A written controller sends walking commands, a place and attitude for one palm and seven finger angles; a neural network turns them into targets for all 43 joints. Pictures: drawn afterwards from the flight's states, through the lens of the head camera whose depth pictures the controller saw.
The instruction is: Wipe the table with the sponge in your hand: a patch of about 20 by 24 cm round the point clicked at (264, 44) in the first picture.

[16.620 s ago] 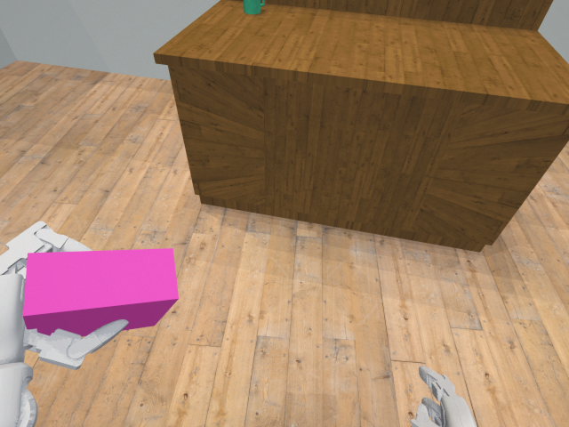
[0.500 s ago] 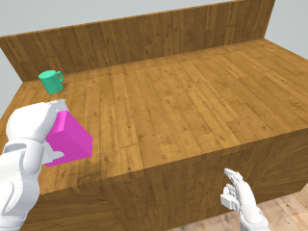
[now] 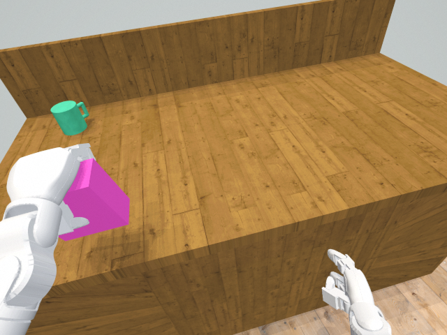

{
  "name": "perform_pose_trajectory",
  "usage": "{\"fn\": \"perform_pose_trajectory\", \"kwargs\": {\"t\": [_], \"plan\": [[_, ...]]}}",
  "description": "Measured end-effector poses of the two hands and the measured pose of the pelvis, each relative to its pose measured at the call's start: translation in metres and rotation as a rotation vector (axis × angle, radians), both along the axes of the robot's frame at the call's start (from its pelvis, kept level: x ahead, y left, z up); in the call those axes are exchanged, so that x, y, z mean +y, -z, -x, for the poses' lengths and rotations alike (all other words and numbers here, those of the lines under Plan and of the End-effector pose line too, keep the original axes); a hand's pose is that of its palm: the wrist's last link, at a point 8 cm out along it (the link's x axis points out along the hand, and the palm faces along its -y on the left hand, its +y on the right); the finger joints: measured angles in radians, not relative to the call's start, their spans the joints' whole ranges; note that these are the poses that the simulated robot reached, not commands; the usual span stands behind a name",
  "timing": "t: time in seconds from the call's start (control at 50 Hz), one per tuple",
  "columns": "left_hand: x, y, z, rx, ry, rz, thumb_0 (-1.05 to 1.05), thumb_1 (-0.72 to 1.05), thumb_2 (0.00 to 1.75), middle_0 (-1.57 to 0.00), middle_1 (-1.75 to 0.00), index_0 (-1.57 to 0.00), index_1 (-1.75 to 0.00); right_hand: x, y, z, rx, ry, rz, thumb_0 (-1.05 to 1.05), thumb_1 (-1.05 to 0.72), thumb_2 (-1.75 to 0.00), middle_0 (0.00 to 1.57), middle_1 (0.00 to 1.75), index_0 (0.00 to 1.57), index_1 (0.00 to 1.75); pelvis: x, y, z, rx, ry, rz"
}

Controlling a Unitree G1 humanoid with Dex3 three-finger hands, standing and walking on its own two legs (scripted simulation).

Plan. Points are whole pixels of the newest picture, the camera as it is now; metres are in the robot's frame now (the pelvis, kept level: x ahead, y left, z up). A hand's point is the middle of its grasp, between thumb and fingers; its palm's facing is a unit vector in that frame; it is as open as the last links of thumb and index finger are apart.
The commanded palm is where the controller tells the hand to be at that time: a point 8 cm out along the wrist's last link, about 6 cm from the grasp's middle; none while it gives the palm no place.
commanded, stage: move the sponge above the wiping area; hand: left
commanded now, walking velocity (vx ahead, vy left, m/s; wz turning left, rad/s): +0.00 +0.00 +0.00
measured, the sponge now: (85, 208) +0.25 +0.30 +0.13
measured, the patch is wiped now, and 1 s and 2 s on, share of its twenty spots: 0.00 0.00 0.00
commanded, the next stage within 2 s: none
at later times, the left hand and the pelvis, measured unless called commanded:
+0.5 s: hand (65, 188) +0.26 +0.33 +0.17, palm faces +0.12 -0.02 -0.99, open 9.9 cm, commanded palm +0.22 +0.32 +0.23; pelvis +0.01 +0.01 +0.00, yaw +0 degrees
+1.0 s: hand (58, 188) +0.27 +0.36 +0.15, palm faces +0.03 +0.00 -1.00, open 9.9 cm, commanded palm +0.24 +0.35 +0.21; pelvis +0.01 +0.00 +0.00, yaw +1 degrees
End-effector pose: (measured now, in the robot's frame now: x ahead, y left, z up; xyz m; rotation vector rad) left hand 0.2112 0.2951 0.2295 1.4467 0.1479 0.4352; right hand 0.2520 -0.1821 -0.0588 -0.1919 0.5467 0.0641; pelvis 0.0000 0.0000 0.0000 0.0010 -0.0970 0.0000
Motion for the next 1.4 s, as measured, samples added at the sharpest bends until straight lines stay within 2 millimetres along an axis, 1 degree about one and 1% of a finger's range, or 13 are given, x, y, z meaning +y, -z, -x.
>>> {"fn": "perform_pose_trajectory", "kwargs": {"t": [0.2, 0.32, 0.38, 0.44, 0.56, 0.66, 0.76, 0.86, 0.94, 1.02, 1.16, 1.26, 1.4], "plan": [[0.018, 0.010, -0.004, 0.059, -0.045, -0.006, 0.00, -0.48, 1.02, -0.76, -1.35, -0.76, -1.35, 0.006, 0.003, -0.002, 0.022, -0.010, 0.013, 0.02, -0.90, -0.90, 0.20, 0.30, 0.20, 0.30, 0.006, -0.001, -0.003, 0.007, -0.009, 0.003], [0.020, 0.018, -0.017, 0.101, -0.036, -0.020, 0.00, -0.48, 1.02, -0.76, -1.35, -0.76, -1.35, 0.011, 0.005, -0.004, 0.034, -0.017, 0.019, 0.02, -0.90, -0.90, 0.20, 0.30, 0.20, 0.30, 0.007, -0.001, -0.004, 0.012, -0.015, 0.003], [0.018, 0.016, -0.022, 0.099, -0.018, -0.026, 0.00, -0.48, 1.02, -0.76, -1.35, -0.76, -1.35, 0.013, 0.005, -0.003, 0.036, -0.019, 0.012, 0.02, -0.90, -0.90, 0.20, 0.30, 0.20, 0.30, 0.008, -0.002, -0.005, 0.016, -0.014, 0.004], [0.019, 0.012, -0.022, 0.083, -0.010, -0.036, 0.00, -0.48, 1.02, -0.76, -1.35, -0.76, -1.35, 0.013, 0.005, -0.003, 0.037, -0.018, 0.003, 0.02, -0.90, -0.90, 0.20, 0.30, 0.20, 0.30, 0.008, -0.002, -0.008, 0.020, -0.007, 0.004], [0.032, 0.013, -0.016, 0.094, -0.069, -0.032, 0.00, -0.48, 1.02, -0.76, -1.35, -0.76, -1.35, 0.009, 0.008, -0.001, 0.060, -0.015, 0.007, 0.02, -0.90, -0.90, 0.20, 0.30, 0.20, 0.30, 0.008, -0.002, -0.010, 0.025, -0.012, 0.007], [0.034, 0.022, -0.013, 0.136, -0.069, -0.027, 0.00, -0.48, 1.02, -0.76, -1.35, -0.76, -1.35, 0.005, 0.011, -0.001, 0.068, -0.009, 0.023, 0.02, -0.90, -0.90, 0.20, 0.30, 0.20, 0.30, 0.008, -0.001, -0.010, 0.024, -0.022, 0.009], [0.034, 0.030, -0.020, 0.162, -0.043, -0.039, 0.00, -0.48, 1.02, -0.76, -1.35, -0.76, -1.35, 0.002, 0.013, 0.002, 0.075, 0.000, 0.038, 0.02, -0.90, -0.90, 0.20, 0.30, 0.20, 0.30, 0.006, -0.001, -0.010, 0.021, -0.027, 0.011], [0.039, 0.025, -0.028, 0.143, -0.045, -0.053, 0.00, -0.48, 1.02, -0.76, -1.35, -0.76, -1.35, -0.002, 0.014, 0.006, 0.084, 0.013, 0.037, 0.02, -0.90, -0.90, 0.20, 0.30, 0.20, 0.30, 0.004, -0.002, -0.011, 0.023, -0.026, 0.013], [0.047, 0.023, -0.033, 0.147, -0.072, -0.056, 0.00, -0.48, 1.02, -0.76, -1.35, -0.76, -1.35, -0.007, 0.016, 0.010, 0.100, 0.026, 0.035, 0.02, -0.90, -0.90, 0.20, 0.30, 0.20, 0.30, 0.004, -0.002, -0.012, 0.030, -0.023, 0.013], [0.054, 0.026, -0.036, 0.183, -0.091, -0.054, 0.00, -0.48, 1.02, -0.76, -1.35, -0.76, -1.35, -0.013, 0.019, 0.014, 0.116, 0.041, 0.042, 0.02, -0.90, -0.90, 0.20, 0.30, 0.20, 0.30, 0.004, -0.002, -0.013, 0.036, -0.024, 0.014], [0.059, 0.035, -0.036, 0.215, -0.058, -0.056, 0.00, -0.48, 1.02, -0.76, -1.35, -0.76, -1.35, -0.021, 0.023, 0.020, 0.141, 0.067, 0.063, 0.02, -0.90, -0.90, 0.20, 0.30, 0.20, 0.30, 0.007, -0.002, -0.017, 0.040, -0.025, 0.016], [0.065, 0.036, -0.036, 0.198, -0.059, -0.060, 0.00, -0.48, 1.02, -0.76, -1.35, -0.76, -1.35, -0.020, 0.025, 0.022, 0.155, 0.072, 0.071, 0.02, -0.90, -0.90, 0.20, 0.30, 0.20, 0.30, 0.009, -0.002, -0.018, 0.042, -0.027, 0.019], [0.074, 0.038, -0.038, 0.197, -0.084, -0.060, 0.00, -0.48, 1.02, -0.76, -1.35, -0.76, -1.35, -0.013, 0.025, 0.019, 0.157, 0.068, 0.061, 0.02, -0.90, -0.90, 0.20, 0.30, 0.20, 0.30, 0.012, -0.002, -0.019, 0.049, -0.029, 0.019]]}}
